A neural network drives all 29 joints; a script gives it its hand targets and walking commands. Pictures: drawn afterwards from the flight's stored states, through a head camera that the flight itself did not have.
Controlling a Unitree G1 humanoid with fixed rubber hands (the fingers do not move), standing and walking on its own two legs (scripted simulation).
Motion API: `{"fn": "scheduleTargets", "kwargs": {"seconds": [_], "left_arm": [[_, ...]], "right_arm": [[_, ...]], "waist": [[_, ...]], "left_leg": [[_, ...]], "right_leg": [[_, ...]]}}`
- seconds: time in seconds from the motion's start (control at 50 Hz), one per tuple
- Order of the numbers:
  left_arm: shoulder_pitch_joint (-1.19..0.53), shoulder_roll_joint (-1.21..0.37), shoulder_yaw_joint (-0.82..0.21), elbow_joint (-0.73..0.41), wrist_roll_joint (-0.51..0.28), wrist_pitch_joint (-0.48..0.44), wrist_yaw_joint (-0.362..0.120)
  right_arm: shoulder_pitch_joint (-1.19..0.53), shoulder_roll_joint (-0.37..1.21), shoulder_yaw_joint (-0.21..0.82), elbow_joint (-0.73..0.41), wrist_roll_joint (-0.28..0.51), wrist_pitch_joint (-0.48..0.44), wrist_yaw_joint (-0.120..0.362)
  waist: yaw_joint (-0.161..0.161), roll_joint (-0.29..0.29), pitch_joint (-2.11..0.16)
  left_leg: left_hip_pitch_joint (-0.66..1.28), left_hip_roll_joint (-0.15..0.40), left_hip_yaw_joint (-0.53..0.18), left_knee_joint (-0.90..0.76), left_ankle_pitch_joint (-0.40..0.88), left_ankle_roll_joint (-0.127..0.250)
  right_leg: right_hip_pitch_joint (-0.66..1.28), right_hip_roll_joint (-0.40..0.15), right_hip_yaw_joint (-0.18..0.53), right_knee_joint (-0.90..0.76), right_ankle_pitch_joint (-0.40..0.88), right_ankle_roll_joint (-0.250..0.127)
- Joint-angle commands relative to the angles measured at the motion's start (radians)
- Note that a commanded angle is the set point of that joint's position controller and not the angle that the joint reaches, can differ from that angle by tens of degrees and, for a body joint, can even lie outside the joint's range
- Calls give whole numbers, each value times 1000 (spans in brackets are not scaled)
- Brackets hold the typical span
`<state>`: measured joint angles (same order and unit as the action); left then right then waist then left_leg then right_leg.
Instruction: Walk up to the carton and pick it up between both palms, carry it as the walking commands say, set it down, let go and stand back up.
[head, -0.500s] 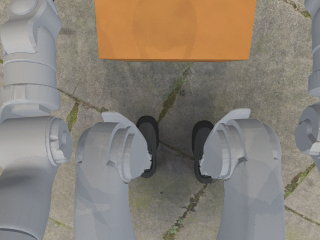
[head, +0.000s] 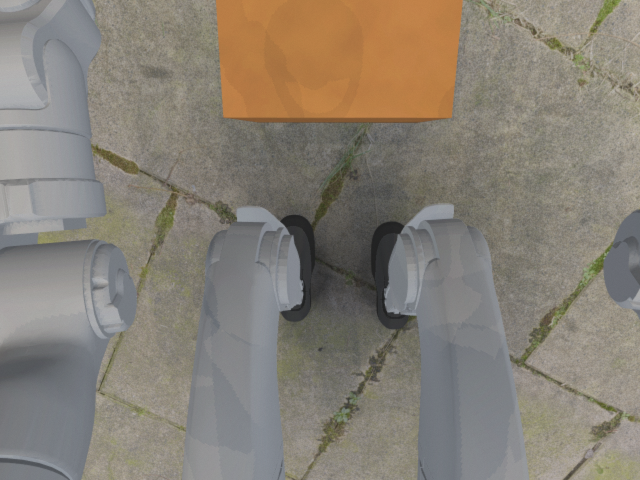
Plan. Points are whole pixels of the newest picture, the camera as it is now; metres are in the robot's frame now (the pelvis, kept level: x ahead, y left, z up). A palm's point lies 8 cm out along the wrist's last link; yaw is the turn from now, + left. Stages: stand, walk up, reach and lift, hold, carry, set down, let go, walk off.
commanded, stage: set down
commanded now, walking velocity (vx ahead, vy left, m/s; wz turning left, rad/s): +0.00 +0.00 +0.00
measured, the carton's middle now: (338, 28) +0.55 +0.01 -0.37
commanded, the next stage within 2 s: let go in 0.62 s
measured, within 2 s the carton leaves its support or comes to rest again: neither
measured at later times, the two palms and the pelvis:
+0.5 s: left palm out of the picture +0.55 +0.23 +0.03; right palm out of the picture +0.57 -0.23 +0.05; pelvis +0.00 +0.00 +0.13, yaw +1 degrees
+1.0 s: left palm out of the picture +0.42 +0.26 +0.09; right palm out of the picture +0.44 -0.23 +0.08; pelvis +0.03 +0.00 +0.20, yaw +2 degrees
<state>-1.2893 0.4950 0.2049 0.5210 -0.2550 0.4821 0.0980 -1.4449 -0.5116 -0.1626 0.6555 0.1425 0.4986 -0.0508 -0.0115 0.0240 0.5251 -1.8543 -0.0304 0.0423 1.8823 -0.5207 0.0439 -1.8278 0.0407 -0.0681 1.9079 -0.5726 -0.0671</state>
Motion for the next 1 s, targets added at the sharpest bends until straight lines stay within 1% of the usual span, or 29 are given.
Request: {"fn": "scheduleTargets", "kwargs": {"seconds": [0.0,0.02,0.04,0.06,0.14,0.16,0.22,0.24,0.3,0.32,0.38,0.4,0.42,0.48,0.52,0.54,0.56,0.6,0.62,0.64,0.68,0.72,0.74,0.84,0.86,0.88,0.92,0.96,0.98], "left_arm": [[-326,321,97,-240,23,-10,-15],[-343,317,93,-300,8,-8,-16],[-324,336,105,-257,24,0,-17],[-315,319,101,-251,18,8,-18],[-319,339,111,-338,21,15,-14],[-328,317,88,-301,11,23,-17],[-323,333,95,-316,11,32,-20],[-320,324,77,-334,5,35,-20],[-311,329,79,-272,3,40,-26],[-323,334,83,-285,11,35,-25],[-332,344,86,-310,7,24,-27],[-303,347,91,-245,20,27,-33],[-329,342,77,-277,8,22,-33],[-304,295,96,-135,37,-2,-50],[-317,288,87,-149,53,-28,-54],[-296,280,97,-91,61,-37,-56],[-333,292,102,-151,67,-49,-55],[-315,272,92,-106,69,-61,-62],[-316,281,90,-162,58,-66,-63],[-273,284,93,-116,71,-62,-63],[-98,261,74,-129,84,-61,-67],[-52,263,49,-232,85,-61,-70],[73,248,29,-299,81,-55,-77],[414,188,-32,-473,92,-57,-97],[400,191,-26,-510,89,-63,-96],[431,178,-29,-530,96,-71,-98],[578,125,-50,-566,95,-89,-101],[589,105,-44,-576,96,-119,-104],[683,88,-42,-577,110,-134,-104]], "right_arm": [[-243,-271,-61,-328,115,-13,4],[-245,-278,-60,-367,124,-9,3],[-244,-276,-65,-358,115,-1,4],[-220,-276,-72,-331,111,1,6],[-209,-298,-95,-389,116,7,9],[-209,-297,-81,-370,124,13,10],[-220,-302,-85,-380,120,20,19],[-210,-309,-94,-388,126,20,16],[-199,-309,-90,-345,119,27,23],[-202,-296,-85,-344,137,23,25],[-206,-303,-87,-379,133,16,22],[-166,-285,-85,-284,121,20,26],[-196,-300,-91,-333,122,16,24],[-164,-237,-77,-119,99,-5,42],[-165,-236,-80,-112,90,-29,44],[-164,-221,-73,-69,80,-39,49],[-180,-225,-77,-104,74,-47,48],[-152,-227,-76,-56,62,-64,47],[-154,-230,-78,-122,73,-64,42],[-132,-221,-71,-106,61,-65,40],[44,-206,-61,-126,52,-61,35],[96,-177,-54,-221,43,-62,28],[203,-195,-53,-338,28,-59,23],[498,-163,-26,-596,12,-68,15],[488,-176,-41,-628,13,-76,14],[534,-175,-50,-631,16,-86,22],[691,-145,-44,-654,10,-108,27],[702,-109,-42,-670,11,-139,40],[812,-109,-50,-667,-14,-153,43]], "waist": [[73,-39,-2344],[66,-37,-2403],[79,-31,-2367],[62,-34,-2316],[62,-15,-2403],[47,-27,-2398],[56,-27,-2369],[50,5,-2403],[52,-5,-2355],[66,-3,-2323],[55,-15,-2377],[59,-11,-2285],[52,-10,-2322],[65,-4,-2134],[59,20,-2159],[60,6,-2096],[59,5,-2126],[35,8,-2128],[33,-4,-2219],[40,-16,-2201],[41,12,-2296],[44,31,-2328],[25,14,-2433],[16,-19,-2330],[9,-9,-2278],[10,25,-2185],[-18,14,-2122],[-5,18,-1986],[-17,9,-1999]], "left_leg": [[827,-29,-13,-274,409,-21],[881,-31,-21,-280,455,-21],[870,-35,-13,-291,441,-22],[859,-32,-21,-319,435,-25],[980,-30,-30,-384,492,-27],[995,-33,-32,-407,478,-26],[1035,-27,-42,-463,488,-27],[1071,-27,-40,-476,500,-31],[1113,-25,-40,-533,488,-33],[1105,-18,-45,-561,490,-29],[1177,-23,-40,-599,520,-28],[1138,-16,-42,-630,480,-27],[1185,-17,-44,-647,487,-31],[1123,-5,-50,-695,446,-36],[1163,-5,-58,-712,471,-37],[1146,-5,-52,-714,449,-36],[1172,-9,-57,-720,475,-35],[1202,-12,-62,-728,483,-34],[1238,-14,-64,-732,516,-32],[1221,-20,-51,-733,512,-33],[1289,-29,-41,-742,592,-37],[1349,-31,-52,-746,642,-41],[1415,-35,-54,-744,692,-38],[1512,-47,-57,-809,722,-39],[1502,-39,-65,-819,708,-39],[1501,-38,-65,-845,677,-42],[1536,-32,-69,-867,660,-42],[1520,-24,-81,-901,604,-45],[1550,-23,-78,-916,600,-51]], "right_leg": [[899,35,96,-301,470,38],[921,37,98,-309,508,37],[917,37,102,-326,492,39],[911,36,99,-352,483,37],[962,41,91,-398,527,39],[971,41,89,-431,508,41],[1007,39,97,-479,515,42],[1017,40,97,-496,523,38],[1042,36,96,-560,496,44],[1043,30,103,-577,508,45],[1139,34,110,-628,546,47],[1111,30,111,-655,507,47],[1138,32,109,-674,502,47],[1075,19,114,-729,452,47],[1105,19,119,-744,480,44],[1083,13,119,-758,446,48],[1115,14,123,-763,481,45],[1125,14,110,-776,479,48],[1199,16,116,-779,532,46],[1211,14,109,-780,547,51],[1295,13,114,-775,640,50],[1312,19,107,-779,676,55],[1421,19,117,-781,753,56],[1514,26,113,-851,763,57],[1483,22,114,-858,747,55],[1460,20,114,-881,710,51],[1491,18,112,-907,697,45],[1455,15,103,-937,627,47],[1515,11,110,-964,642,43]]}}
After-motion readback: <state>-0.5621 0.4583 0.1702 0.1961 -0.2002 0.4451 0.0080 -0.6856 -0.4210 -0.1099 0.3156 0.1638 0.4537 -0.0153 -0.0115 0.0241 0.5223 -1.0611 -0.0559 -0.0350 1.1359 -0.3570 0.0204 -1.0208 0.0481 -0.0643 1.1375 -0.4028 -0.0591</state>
